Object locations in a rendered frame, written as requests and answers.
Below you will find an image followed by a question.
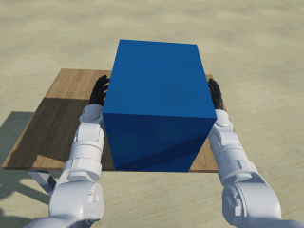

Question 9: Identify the robot left upper arm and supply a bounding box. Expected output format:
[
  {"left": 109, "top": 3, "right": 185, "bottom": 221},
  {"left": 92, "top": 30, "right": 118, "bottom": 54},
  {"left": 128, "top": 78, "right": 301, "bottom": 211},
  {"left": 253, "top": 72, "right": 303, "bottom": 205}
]
[{"left": 23, "top": 180, "right": 105, "bottom": 228}]

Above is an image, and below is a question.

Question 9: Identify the right robot hand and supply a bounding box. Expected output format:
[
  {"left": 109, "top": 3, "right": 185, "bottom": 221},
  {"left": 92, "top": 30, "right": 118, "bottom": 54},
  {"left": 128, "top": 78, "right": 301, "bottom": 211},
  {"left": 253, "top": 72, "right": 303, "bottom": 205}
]
[{"left": 207, "top": 78, "right": 223, "bottom": 110}]

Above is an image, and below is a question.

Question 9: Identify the carton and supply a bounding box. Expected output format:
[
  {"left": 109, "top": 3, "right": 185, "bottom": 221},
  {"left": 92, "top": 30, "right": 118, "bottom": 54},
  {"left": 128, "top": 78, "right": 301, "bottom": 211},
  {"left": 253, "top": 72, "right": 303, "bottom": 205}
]
[{"left": 102, "top": 39, "right": 218, "bottom": 173}]

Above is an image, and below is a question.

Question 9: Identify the robot right forearm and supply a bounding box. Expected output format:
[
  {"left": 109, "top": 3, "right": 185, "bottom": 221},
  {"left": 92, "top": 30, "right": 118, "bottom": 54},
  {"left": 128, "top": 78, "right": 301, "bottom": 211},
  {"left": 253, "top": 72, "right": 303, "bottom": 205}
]
[{"left": 207, "top": 109, "right": 281, "bottom": 215}]

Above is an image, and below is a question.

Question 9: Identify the robot right upper arm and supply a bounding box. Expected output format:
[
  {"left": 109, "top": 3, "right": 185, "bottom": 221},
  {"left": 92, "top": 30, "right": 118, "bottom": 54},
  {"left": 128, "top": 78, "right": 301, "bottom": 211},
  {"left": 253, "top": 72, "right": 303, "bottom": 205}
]
[{"left": 221, "top": 182, "right": 304, "bottom": 228}]

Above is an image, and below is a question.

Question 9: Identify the robot left forearm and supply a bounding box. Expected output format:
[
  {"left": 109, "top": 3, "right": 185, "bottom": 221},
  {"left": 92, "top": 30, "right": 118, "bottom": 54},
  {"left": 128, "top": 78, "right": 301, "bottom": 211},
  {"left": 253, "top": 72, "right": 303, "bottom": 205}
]
[{"left": 48, "top": 104, "right": 106, "bottom": 217}]

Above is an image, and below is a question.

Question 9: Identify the left robot hand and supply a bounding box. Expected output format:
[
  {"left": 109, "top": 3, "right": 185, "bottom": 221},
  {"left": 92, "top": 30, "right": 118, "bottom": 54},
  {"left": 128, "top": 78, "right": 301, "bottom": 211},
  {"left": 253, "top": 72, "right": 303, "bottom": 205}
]
[{"left": 88, "top": 75, "right": 110, "bottom": 106}]

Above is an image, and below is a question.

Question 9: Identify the table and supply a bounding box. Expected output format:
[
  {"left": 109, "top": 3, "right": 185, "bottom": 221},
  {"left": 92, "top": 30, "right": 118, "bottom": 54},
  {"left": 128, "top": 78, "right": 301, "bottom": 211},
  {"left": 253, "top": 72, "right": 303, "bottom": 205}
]
[{"left": 1, "top": 68, "right": 236, "bottom": 196}]

